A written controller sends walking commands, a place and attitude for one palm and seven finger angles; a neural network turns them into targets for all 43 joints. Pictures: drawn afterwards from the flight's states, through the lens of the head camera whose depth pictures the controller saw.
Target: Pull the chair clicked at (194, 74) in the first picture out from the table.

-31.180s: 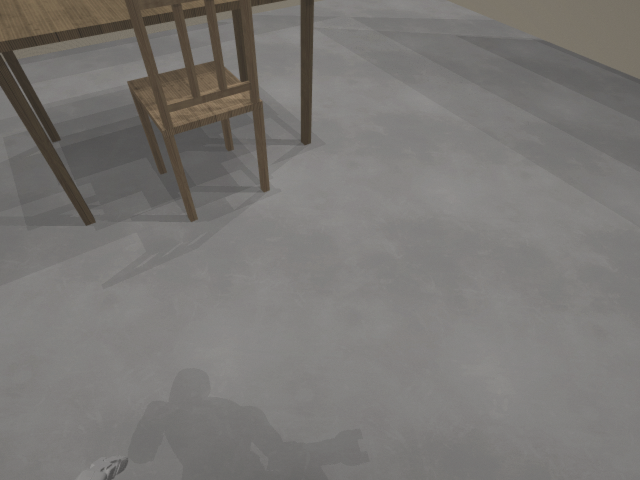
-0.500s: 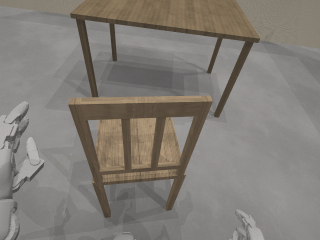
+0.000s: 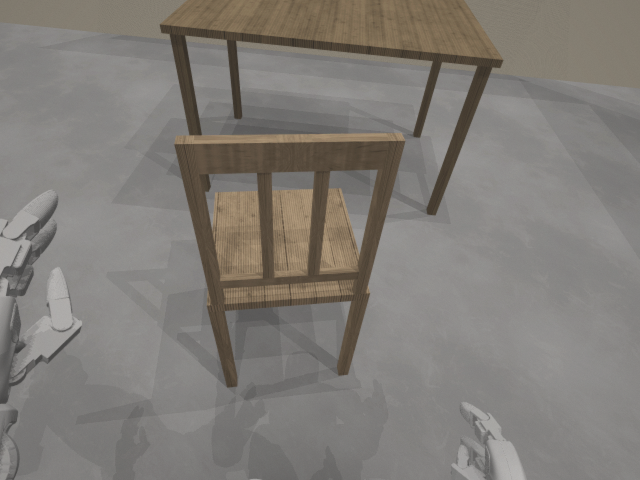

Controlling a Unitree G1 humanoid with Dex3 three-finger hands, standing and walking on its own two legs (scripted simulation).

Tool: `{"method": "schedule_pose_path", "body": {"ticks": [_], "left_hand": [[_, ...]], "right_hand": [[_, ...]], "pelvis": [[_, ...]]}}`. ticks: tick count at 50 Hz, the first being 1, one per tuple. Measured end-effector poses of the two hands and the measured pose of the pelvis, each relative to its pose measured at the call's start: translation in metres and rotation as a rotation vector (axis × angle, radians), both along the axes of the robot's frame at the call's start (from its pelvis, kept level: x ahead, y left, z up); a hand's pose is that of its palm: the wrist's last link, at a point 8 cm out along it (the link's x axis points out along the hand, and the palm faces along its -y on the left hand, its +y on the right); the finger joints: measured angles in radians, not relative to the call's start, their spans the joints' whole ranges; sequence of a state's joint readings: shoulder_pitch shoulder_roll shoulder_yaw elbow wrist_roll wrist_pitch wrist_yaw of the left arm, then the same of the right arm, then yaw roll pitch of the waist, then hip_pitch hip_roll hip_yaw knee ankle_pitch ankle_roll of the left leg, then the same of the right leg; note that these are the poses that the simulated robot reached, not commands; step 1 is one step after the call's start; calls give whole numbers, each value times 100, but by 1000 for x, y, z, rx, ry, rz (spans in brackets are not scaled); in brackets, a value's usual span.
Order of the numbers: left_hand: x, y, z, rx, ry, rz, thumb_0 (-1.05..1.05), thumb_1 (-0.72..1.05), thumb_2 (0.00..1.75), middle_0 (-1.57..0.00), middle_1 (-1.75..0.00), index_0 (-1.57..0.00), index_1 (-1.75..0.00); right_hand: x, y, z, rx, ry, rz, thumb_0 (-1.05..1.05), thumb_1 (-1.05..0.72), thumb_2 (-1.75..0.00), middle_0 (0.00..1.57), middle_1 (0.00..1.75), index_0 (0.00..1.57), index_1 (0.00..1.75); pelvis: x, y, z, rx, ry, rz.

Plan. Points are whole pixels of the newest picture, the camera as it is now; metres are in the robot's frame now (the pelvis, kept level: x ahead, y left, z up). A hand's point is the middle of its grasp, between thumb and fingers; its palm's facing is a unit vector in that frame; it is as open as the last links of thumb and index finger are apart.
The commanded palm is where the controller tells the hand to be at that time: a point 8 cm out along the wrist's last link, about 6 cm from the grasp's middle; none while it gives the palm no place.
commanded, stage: stop stepping back and stand still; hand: left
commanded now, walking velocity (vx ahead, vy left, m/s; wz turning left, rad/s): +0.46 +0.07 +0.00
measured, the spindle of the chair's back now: (266, 228) +0.58 +0.11 -0.07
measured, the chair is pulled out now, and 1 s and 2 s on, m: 0.69 0.69 0.69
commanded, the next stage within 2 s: let the arm hang, fingers relaxed in 0.64 s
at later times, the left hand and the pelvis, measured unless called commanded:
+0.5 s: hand out of the picture +0.08 +0.26 +0.20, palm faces +0.41 -0.79 -0.46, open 7.4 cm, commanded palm +0.02 +0.32 +0.19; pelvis -0.10 +0.02 +0.01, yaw +3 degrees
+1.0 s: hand out of the picture +0.00 +0.16 -0.16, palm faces +0.07 -0.99 -0.07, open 7.2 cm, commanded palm none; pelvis -0.11 +0.01 -0.01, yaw +4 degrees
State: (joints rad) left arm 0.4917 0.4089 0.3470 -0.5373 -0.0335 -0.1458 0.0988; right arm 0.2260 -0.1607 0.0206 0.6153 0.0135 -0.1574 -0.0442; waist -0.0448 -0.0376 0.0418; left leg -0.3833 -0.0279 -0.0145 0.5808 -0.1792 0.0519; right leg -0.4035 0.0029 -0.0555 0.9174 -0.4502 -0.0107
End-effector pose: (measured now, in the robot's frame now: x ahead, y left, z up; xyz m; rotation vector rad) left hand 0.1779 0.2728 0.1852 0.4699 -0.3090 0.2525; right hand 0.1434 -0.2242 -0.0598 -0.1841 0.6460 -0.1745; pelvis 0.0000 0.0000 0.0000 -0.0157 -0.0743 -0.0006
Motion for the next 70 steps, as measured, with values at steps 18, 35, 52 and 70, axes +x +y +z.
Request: {"method": "schedule_pose_path", "body": {"ticks": [18, 35, 52, 70], "left_hand": [[-118, 38, -25, -131, 92, 262, 1, 89, 90, -20, -30, -20, -30], [-144, 68, 33, 221, 6, 326, 0, 89, 90, -21, -30, -21, -30], [-196, -61, -317, -580, 1296, 148, -8, 97, 90, -21, -29, -21, -30], [-270, -22, -295, -439, 1533, 372, -1, 91, 90, -20, -30, -20, -30]], "right_hand": [[-93, -15, -4, -98, 71, 15, 2, -90, -90, 20, 30, 20, 30], [-117, 19, -56, 95, 171, 19, 1, -90, -90, 20, 30, 21, 30], [-186, -1, -58, -36, 556, 46, 1, -91, -90, 19, 30, 20, 30], [-235, 24, -77, 116, 733, 5, 1, -92, -90, 19, 30, 20, 30]], "pelvis": [[-86, 15, 10, 53, 103, 50], [-107, 11, -7, -10, 69, 42], [-106, 11, -2, 21, 63, 87], [-95, 9, 17, 20, 46, 70]]}}
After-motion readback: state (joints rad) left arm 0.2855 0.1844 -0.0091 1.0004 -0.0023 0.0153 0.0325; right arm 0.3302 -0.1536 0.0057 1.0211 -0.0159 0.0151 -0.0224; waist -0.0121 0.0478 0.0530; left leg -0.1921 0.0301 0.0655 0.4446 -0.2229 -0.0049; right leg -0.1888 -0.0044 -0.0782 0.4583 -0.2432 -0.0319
